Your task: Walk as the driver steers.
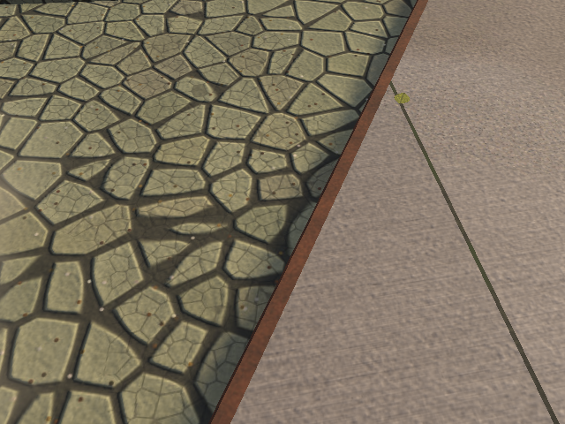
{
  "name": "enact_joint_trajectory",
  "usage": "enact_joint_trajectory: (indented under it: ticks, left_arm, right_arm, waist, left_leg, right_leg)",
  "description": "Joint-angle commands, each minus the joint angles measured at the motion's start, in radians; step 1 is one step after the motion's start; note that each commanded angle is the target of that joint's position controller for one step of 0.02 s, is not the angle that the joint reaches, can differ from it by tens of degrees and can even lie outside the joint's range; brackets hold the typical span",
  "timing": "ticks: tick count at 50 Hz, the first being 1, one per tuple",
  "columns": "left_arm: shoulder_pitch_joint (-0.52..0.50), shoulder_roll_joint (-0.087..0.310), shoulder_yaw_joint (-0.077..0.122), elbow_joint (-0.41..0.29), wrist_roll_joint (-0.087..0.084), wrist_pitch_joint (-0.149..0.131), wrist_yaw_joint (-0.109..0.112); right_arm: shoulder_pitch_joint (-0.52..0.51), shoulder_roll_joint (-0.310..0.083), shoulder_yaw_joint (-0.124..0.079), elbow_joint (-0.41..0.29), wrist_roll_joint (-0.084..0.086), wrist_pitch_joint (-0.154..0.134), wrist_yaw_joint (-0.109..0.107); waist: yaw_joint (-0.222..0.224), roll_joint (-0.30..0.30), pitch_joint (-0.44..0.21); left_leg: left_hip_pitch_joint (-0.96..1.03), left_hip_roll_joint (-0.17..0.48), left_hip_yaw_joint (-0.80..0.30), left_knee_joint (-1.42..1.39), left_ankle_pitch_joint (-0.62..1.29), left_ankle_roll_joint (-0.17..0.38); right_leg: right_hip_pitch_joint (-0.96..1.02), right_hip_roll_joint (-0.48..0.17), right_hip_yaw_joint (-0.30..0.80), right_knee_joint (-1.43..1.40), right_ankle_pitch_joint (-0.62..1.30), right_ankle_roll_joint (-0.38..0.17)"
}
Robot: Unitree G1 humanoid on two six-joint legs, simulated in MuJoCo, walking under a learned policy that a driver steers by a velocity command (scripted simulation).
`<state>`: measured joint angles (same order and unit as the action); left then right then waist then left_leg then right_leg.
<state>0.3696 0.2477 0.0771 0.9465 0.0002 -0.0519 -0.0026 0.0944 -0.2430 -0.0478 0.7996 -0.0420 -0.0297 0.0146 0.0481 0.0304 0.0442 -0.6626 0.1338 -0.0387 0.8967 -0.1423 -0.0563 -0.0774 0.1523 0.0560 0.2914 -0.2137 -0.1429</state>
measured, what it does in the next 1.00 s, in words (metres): walks ahead: left foot, then right foot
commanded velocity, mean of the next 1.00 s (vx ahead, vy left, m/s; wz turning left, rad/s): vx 0.50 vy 0.00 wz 0.11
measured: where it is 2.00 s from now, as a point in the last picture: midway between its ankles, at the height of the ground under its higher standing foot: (262, 258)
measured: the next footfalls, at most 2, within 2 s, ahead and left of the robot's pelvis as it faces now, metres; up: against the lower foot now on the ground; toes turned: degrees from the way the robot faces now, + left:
left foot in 0.22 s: +0.31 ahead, +0.12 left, +0.00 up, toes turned -9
right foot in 0.70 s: +0.49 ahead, -0.10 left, +0.00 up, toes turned +3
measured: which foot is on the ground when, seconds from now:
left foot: up 0.00-0.20, down 0.22-0.70, up 0.72-1.00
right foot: down 0.00-0.24, up 0.26-0.68, down 0.70-1.00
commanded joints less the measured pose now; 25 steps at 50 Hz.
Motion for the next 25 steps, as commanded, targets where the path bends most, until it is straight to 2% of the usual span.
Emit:
enact_joint_trajectory:
  ticks: [1,5,7,9,10,11,12,13,14,15,16,17,18,20,22,25]
  left_arm:
    - [0.07,0.144,0.027,-0.05,0.003,-0.009,0.005]
    - [0.115,0.157,0.028,-0.058,0.013,-0.005,0.014]
    - [0.099,0.175,0.032,-0.069,0.017,-0.006,0.022]
    - [0.029,0.199,0.037,-0.093,0.02,-0.011,0.023]
    - [0.01,0.206,0.037,-0.094,0.017,-0.019,0.016]
    - [0.021,0.174,0.027,-0.091,0.011,-0.029,0.008]
    - [0.094,0.077,0.0,-0.113,-0.009,-0.037,0.001]
    - [0.198,0.088,0.004,-0.1,-0.018,-0.034,-0.002]
    - [0.151,0.128,0.004,-0.082,0.018,-0.022,0.004]
    - [0.038,0.127,0.001,-0.103,0.033,-0.02,-0.005]
    - [-0.019,0.113,-0.004,-0.126,0.037,-0.021,-0.011]
    - [-0.047,0.108,-0.007,-0.148,0.048,-0.016,-0.016]
    - [-0.04,0.097,-0.013,-0.146,0.055,-0.008,-0.02]
    - [-0.045,0.084,-0.021,-0.158,0.056,-0.002,-0.023]
    - [-0.112,0.073,-0.032,-0.187,0.05,0.001,-0.024]
    - [-0.262,0.056,-0.053,-0.243,0.044,0.001,-0.026]
  right_arm:
    - [-0.093,-0.067,-0.007,-0.091,0.003,-0.005,0.005]
    - [-0.202,-0.074,0.005,-0.148,0.01,-0.017,0.011]
    - [-0.197,-0.089,0.006,-0.164,0.015,-0.026,0.011]
    - [-0.063,-0.123,-0.004,-0.136,0.021,-0.036,0.002]
    - [0.083,-0.145,-0.015,-0.086,0.019,-0.045,-0.006]
    - [0.226,-0.17,-0.026,-0.05,0.006,-0.057,-0.017]
    - [0.361,-0.248,-0.041,-0.044,-0.018,-0.059,-0.03]
    - [0.361,-0.288,-0.059,-0.01,-0.006,-0.042,-0.021]
    - [0.254,-0.2,-0.044,-0.035,0.014,-0.034,-0.009]
    - [0.176,-0.129,-0.028,-0.049,0.026,-0.035,-0.002]
    - [0.144,-0.097,-0.018,-0.044,0.02,-0.037,0.002]
    - [0.154,-0.091,-0.012,-0.029,0.022,-0.044,0.004]
    - [0.167,-0.092,-0.011,-0.013,0.024,-0.05,0.007]
    - [0.218,-0.111,-0.016,0.012,0.031,-0.064,0.011]
    - [0.249,-0.134,-0.023,0.025,0.034,-0.062,0.007]
    - [0.286,-0.14,-0.028,0.03,0.036,-0.051,0.003]
  waist:
    - [0.021,-0.087,0.004]
    - [0.055,-0.098,0.01]
    - [0.039,-0.113,0.009]
    - [-0.034,-0.123,-0.027]
    - [-0.096,-0.085,-0.097]
    - [-0.156,-0.041,-0.187]
    - [-0.164,0.102,-0.341]
    - [-0.101,0.31,-0.388]
    - [-0.07,0.127,-0.209]
    - [-0.072,0.013,-0.091]
    - [-0.053,-0.012,-0.039]
    - [-0.038,0.021,-0.023]
    - [-0.026,0.044,-0.034]
    - [-0.018,0.058,-0.063]
    - [-0.024,0.054,-0.05]
    - [-0.058,0.061,-0.015]
  left_leg:
    - [-0.041,-0.051,0.043,-0.091,0.093,-0.005]
    - [-0.038,-0.096,0.04,-0.22,0.096,0.016]
    - [0.035,-0.112,0.027,-0.293,0.074,0.039]
    - [0.263,-0.151,0.03,-0.368,0.005,0.074]
    - [0.427,-0.173,0.06,-0.415,0.025,0.099]
    - [0.637,-0.105,0.015,-0.441,0.033,0.134]
    - [0.873,0.154,-0.325,-0.456,-0.128,0.209]
    - [0.939,0.28,-0.758,-0.612,-0.145,0.328]
    - [0.806,0.245,-0.71,-0.629,-0.288,0.333]
    - [0.675,0.194,-0.553,-0.637,-0.272,0.323]
    - [0.59,0.138,-0.45,-0.658,-0.172,0.297]
    - [0.544,0.099,-0.386,-0.669,-0.044,0.284]
    - [0.516,0.067,-0.337,-0.672,0.062,0.278]
    - [0.506,0.045,-0.291,-0.668,0.227,0.296]
    - [0.476,0.032,-0.26,-0.695,0.205,0.308]
    - [0.431,0.004,-0.237,-0.727,0.117,0.293]
  right_leg:
    - [0.026,-0.251,0.225,-0.062,0.407,-0.097]
    - [0.114,-0.266,0.268,-0.003,0.481,-0.095]
    - [0.123,-0.281,0.296,0.032,0.517,-0.076]
    - [0.055,-0.268,0.294,0.122,0.633,-0.033]
    - [0.046,-0.24,0.255,0.255,0.714,-0.017]
    - [-0.038,-0.186,0.2,0.457,0.611,0.003]
    - [-0.221,-0.098,0.115,0.763,0.214,0.036]
    - [-0.426,0.025,0.067,0.961,-0.31,0.057]
    - [-0.524,-0.05,0.103,1.046,-0.257,0.05]
    - [-0.539,-0.092,0.082,1.017,-0.178,0.053]
    - [-0.531,-0.134,0.053,0.948,-0.134,0.056]
    - [-0.512,-0.164,0.039,0.885,-0.118,0.068]
    - [-0.473,-0.174,0.021,0.852,-0.115,0.082]
    - [-0.453,-0.176,-0.008,0.8,-0.112,0.107]
    - [-0.471,-0.188,-0.03,0.705,-0.074,0.133]
    - [-0.459,-0.194,-0.052,0.518,0.034,0.162]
